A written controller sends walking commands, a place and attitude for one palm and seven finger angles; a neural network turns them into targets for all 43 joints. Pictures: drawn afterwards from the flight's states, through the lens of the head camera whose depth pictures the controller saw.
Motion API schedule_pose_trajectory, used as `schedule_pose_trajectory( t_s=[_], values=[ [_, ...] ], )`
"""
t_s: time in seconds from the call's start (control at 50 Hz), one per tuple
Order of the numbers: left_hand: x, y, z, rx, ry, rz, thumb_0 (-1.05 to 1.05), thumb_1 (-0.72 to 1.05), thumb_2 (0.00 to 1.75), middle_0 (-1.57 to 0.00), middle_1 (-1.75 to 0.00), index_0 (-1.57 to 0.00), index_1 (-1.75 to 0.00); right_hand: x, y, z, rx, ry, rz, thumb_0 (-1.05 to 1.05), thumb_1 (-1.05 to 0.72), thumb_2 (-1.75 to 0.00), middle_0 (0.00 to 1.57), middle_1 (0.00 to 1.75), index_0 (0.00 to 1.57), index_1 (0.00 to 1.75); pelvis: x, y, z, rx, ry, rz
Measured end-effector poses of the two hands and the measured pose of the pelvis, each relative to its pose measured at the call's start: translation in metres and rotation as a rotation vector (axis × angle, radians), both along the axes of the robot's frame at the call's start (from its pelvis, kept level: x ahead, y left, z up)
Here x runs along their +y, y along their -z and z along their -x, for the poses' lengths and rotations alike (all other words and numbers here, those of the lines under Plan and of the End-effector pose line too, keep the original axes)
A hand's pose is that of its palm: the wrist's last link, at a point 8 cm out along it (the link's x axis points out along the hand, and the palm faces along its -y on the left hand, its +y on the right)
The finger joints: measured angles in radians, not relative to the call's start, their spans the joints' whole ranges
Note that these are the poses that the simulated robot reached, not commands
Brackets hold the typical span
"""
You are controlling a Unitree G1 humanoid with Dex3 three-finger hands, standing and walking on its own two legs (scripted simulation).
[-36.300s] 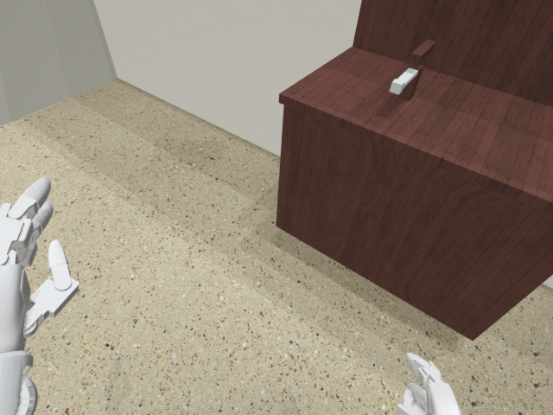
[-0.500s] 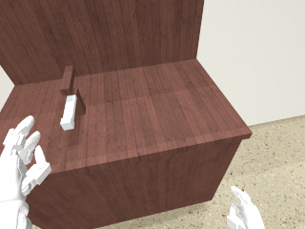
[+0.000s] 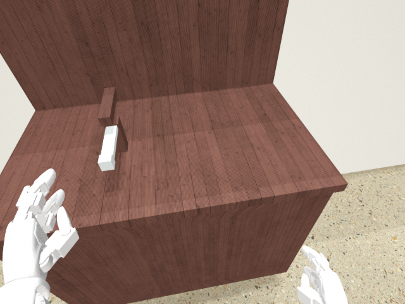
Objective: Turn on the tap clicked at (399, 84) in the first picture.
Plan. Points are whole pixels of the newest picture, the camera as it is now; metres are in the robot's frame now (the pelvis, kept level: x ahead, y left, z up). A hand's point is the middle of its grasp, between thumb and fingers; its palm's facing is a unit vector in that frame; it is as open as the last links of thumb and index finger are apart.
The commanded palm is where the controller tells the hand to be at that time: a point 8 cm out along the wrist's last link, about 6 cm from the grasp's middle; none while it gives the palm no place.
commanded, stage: turn the palm inward beside the body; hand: left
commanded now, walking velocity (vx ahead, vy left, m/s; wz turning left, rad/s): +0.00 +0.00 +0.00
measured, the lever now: (106, 162) +0.37 +0.27 +0.08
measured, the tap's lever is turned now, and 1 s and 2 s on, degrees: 0 0 0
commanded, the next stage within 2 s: reach beside the lever's end, fingers flat in 0.50 s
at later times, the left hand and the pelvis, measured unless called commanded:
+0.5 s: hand (79, 234) +0.18 +0.21 +0.14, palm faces +0.46 -0.88 -0.14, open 7.4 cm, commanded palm +0.13 +0.26 +0.15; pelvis +0.00 -0.01 +0.00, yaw +0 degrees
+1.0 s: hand (86, 215) +0.22 +0.22 +0.12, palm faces +0.49 -0.86 -0.13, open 7.4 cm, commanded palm +0.17 +0.27 +0.13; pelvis -0.01 -0.02 +0.00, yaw +0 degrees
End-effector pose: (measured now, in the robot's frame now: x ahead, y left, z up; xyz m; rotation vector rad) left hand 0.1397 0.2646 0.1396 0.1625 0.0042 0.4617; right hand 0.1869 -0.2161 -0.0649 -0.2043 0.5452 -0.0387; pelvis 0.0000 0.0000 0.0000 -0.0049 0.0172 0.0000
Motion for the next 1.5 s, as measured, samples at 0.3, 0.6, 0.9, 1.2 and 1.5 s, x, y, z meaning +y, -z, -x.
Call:
schedule_pose_trajectory(
  t_s=[0.3,0.6,0.9,1.2,1.5],
  values=[
    [-0.007,-0.003,0.001,0.009,-0.013,0.021,0.01,0.90,0.90,-0.21,-0.30,-0.20,-0.30,-0.004,0.001,0.002,0.005,0.009,-0.012,0.01,-0.90,-0.90,0.20,0.30,0.21,0.30,-0.005,-0.002,0.002,-0.010,0.000,-0.003],
    [-0.019,-0.003,0.007,0.004,-0.026,0.024,0.01,0.90,0.90,-0.21,-0.30,-0.20,-0.30,-0.016,0.003,0.003,0.006,0.013,-0.019,0.01,-0.90,-0.90,0.20,0.30,0.21,0.30,-0.016,-0.001,0.006,-0.015,-0.002,-0.005],
    [-0.007,0.007,-0.018,0.009,-0.069,0.031,0.01,0.90,0.90,-0.21,-0.30,-0.20,-0.30,-0.025,0.010,0.004,0.052,0.045,-0.011,0.01,-0.90,-0.90,0.20,0.30,0.20,0.30,-0.021,0.000,0.010,-0.006,-0.007,-0.002],
    [0.008,0.015,-0.044,0.023,-0.057,0.048,0.01,0.90,0.90,-0.21,-0.29,-0.20,-0.29,-0.021,0.010,0.008,0.090,0.072,0.004,0.01,-0.90,-0.90,0.20,0.30,0.20,0.30,-0.009,-0.004,-0.004,0.014,0.009,-0.007],
    [0.020,0.024,-0.067,0.007,-0.050,0.063,0.01,0.90,0.90,-0.19,-0.26,-0.18,-0.26,-0.013,0.010,0.012,0.114,0.076,0.019,0.01,-0.90,-0.90,0.20,0.30,0.21,0.30,-0.001,-0.006,0.000,0.017,0.009,-0.006]
  ],
)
